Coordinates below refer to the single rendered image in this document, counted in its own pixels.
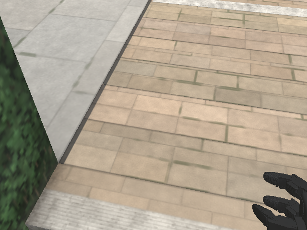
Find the robot right hand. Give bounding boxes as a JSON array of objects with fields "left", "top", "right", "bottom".
[{"left": 252, "top": 172, "right": 307, "bottom": 230}]

